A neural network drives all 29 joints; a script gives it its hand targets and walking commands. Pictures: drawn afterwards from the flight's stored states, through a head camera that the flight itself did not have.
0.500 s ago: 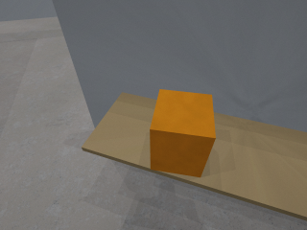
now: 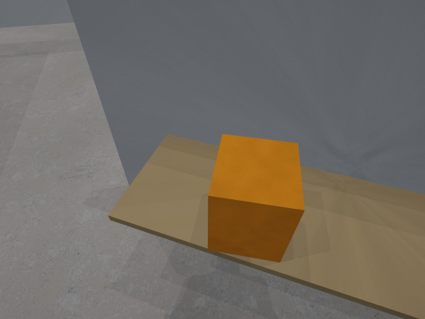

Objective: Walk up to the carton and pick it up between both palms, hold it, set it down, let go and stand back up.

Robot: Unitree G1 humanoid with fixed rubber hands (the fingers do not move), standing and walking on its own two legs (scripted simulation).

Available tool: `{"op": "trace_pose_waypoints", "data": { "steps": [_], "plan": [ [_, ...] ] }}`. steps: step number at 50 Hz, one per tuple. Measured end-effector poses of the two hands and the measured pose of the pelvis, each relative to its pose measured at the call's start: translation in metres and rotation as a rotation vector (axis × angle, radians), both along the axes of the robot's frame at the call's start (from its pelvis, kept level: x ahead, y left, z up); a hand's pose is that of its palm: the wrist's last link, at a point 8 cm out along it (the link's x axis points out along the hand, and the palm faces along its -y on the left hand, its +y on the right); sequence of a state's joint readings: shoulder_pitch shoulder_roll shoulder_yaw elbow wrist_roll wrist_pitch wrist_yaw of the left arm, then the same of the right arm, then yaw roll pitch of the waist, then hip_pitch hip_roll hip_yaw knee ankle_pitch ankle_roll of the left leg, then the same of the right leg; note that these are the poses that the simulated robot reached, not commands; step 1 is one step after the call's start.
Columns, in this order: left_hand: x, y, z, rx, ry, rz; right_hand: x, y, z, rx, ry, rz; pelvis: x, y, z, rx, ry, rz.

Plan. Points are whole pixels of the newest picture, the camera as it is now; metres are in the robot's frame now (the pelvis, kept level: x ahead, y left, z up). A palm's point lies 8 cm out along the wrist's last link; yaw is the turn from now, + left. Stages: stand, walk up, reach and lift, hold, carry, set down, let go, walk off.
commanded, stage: walk up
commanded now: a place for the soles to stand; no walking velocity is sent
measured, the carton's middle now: (251, 198) +0.46 -0.07 -0.09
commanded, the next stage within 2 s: none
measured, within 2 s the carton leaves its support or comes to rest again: neither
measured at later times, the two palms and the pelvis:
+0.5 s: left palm out of the picture +0.16 +0.22 -0.14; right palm out of the picture +0.08 -0.28 -0.16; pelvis +0.09 -0.03 -0.02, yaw +2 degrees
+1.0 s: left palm (125, 307) +0.20 +0.21 -0.14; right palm out of the picture +0.18 -0.31 -0.15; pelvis +0.09 -0.05 -0.02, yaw -6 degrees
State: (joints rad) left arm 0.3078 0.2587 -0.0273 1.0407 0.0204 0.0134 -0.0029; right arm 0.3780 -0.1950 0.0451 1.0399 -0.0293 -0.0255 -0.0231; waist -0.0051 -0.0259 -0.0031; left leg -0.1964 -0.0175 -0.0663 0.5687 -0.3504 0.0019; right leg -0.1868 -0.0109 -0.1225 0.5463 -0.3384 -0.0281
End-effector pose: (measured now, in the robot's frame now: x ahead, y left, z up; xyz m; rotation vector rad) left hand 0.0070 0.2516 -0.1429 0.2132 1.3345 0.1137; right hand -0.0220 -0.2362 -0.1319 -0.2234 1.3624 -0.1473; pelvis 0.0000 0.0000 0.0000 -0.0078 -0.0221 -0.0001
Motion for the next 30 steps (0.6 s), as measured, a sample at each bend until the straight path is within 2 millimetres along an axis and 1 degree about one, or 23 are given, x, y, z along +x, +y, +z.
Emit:
{"op": "trace_pose_waypoints", "data": {
  "steps": [3,6,12,15,16,18,20,22,24,25,27,30],
  "plan": [
    [0.016,-0.004,0.000,0.004,-0.014,0.002,0.019,-0.004,-0.003,0.000,-0.012,0.001,0.014,-0.003,-0.002,-0.005,0.003,0.001],
    [0.029,-0.006,-0.001,0.012,-0.023,0.008,0.044,-0.006,-0.007,0.003,-0.037,0.020,0.026,-0.004,-0.005,-0.017,0.005,0.011],
    [0.040,-0.004,-0.008,0.023,0.023,0.032,0.099,-0.005,-0.014,-0.001,-0.101,0.055,0.047,-0.002,-0.013,-0.015,0.014,0.020],
    [0.048,-0.001,-0.011,0.034,0.045,0.028,0.118,-0.005,-0.015,-0.005,-0.132,0.059,0.056,-0.004,-0.016,0.000,0.024,0.015],
    [0.054,-0.001,-0.012,0.040,0.046,0.022,0.121,-0.006,-0.015,-0.008,-0.138,0.055,0.059,-0.005,-0.017,0.002,0.025,0.016],
    [0.071,-0.003,-0.011,0.047,0.033,0.011,0.119,-0.012,-0.017,-0.013,-0.126,0.036,0.065,-0.010,-0.018,0.008,0.022,0.016],
    [0.096,-0.010,-0.010,0.049,-0.004,-0.009,0.110,-0.020,-0.019,-0.019,-0.084,0.017,0.073,-0.017,-0.018,0.014,0.018,0.012],
    [0.126,-0.020,-0.007,0.049,-0.065,-0.022,0.101,-0.031,-0.024,-0.018,-0.028,-0.001,0.081,-0.025,-0.020,0.016,0.009,0.013],
    [0.149,-0.030,-0.003,0.044,-0.128,-0.017,0.099,-0.041,-0.027,-0.011,0.028,-0.009,0.089,-0.032,-0.021,-0.005,-0.004,0.030],
    [0.157,-0.034,-0.001,0.041,-0.149,-0.008,0.101,-0.046,-0.026,-0.016,0.048,-0.009,0.094,-0.034,-0.020,-0.005,-0.005,0.028],
    [0.165,-0.042,0.003,0.038,-0.161,0.005,0.113,-0.054,-0.024,-0.029,0.058,-0.004,0.101,-0.037,-0.016,-0.006,-0.010,0.027],
    [0.169,-0.050,0.007,0.037,-0.154,0.008,0.144,-0.060,-0.020,-0.037,0.018,0.026,0.107,-0.039,-0.011,-0.008,-0.015,0.027]
  ]
}}
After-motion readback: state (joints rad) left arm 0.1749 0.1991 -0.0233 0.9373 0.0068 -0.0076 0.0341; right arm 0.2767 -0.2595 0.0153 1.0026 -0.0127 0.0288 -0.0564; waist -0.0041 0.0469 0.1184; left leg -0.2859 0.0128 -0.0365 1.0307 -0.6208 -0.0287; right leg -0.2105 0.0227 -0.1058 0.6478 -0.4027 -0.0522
